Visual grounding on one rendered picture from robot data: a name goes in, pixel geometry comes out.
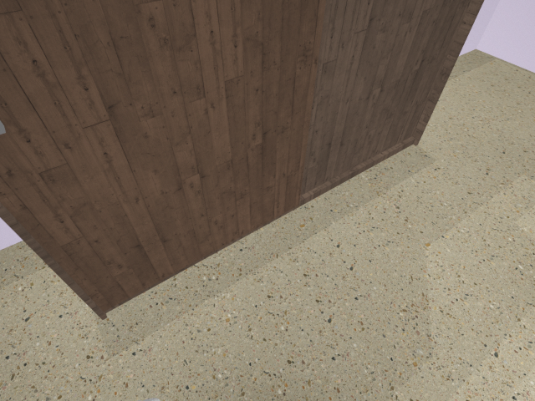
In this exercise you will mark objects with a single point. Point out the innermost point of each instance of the wardrobe door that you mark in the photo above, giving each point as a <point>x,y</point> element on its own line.
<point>377,66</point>
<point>143,135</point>

